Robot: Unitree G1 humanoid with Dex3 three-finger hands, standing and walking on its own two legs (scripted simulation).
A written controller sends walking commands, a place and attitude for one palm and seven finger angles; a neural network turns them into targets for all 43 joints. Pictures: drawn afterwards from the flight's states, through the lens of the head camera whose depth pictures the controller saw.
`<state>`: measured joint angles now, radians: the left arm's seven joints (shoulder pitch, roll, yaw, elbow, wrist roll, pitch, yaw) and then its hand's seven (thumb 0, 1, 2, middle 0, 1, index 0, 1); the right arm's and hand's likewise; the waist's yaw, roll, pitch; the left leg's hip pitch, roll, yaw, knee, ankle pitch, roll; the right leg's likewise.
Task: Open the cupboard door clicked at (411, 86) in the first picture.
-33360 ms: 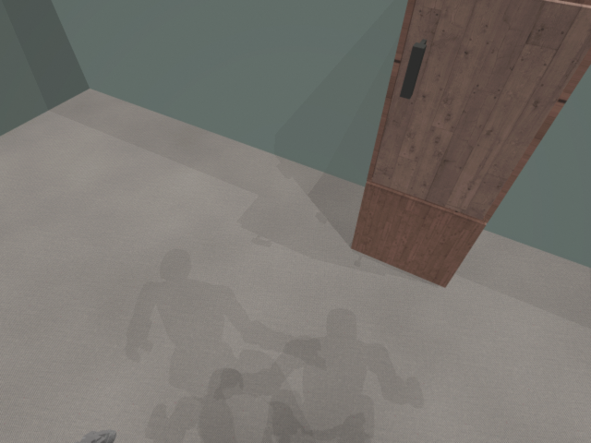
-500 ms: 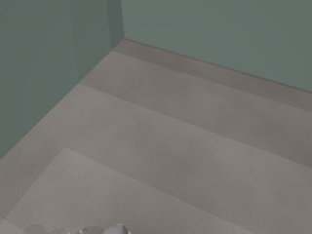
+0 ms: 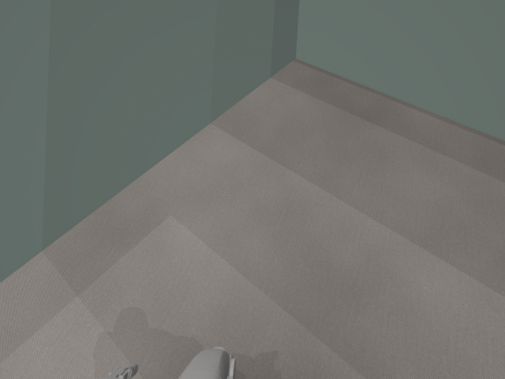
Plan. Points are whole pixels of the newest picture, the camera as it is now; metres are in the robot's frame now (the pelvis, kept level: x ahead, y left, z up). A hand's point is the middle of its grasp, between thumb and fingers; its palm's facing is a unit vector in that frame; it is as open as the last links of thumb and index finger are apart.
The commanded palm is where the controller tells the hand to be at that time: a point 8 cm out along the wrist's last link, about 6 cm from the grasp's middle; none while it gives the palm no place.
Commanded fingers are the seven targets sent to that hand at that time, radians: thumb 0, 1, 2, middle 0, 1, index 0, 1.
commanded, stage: turn to face it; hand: left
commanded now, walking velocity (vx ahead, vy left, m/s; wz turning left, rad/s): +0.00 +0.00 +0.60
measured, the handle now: out of the picture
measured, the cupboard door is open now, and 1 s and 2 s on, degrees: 42 42 42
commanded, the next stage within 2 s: none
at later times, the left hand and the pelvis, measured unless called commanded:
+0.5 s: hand out of the picture +0.03 +0.22 -0.16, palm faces +0.34 -0.90 -0.27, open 7.4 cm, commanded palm none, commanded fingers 0.00 0.90 0.90 -0.20 -0.30 -0.20 -0.30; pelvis +0.01 -0.01 +0.00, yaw +19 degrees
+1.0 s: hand out of the picture -0.07 +0.18 -0.19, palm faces +0.62 -0.76 -0.22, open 7.4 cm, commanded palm none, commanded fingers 0.00 0.90 0.90 -0.20 -0.30 -0.20 -0.30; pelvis +0.01 -0.01 -0.01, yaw +37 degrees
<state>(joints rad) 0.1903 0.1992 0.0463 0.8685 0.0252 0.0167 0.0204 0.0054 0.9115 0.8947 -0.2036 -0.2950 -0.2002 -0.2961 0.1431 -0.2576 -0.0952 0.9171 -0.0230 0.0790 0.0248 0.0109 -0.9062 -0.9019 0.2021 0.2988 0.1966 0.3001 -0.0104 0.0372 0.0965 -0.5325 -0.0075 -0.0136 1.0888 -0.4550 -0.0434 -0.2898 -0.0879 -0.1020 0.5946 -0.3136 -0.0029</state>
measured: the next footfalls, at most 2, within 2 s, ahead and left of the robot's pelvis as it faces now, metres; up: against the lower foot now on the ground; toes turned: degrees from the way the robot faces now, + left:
left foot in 0.24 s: +0.02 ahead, +0.13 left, +0.00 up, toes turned +17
right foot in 0.56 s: +0.09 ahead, -0.13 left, +0.00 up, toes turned +18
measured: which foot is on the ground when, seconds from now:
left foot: up 0.00-0.22, down 0.24-0.56, up 0.58-0.90, down 0.92-1.00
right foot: down 0.00-0.24, up 0.26-0.54, down 0.56-0.92, up 0.94-1.00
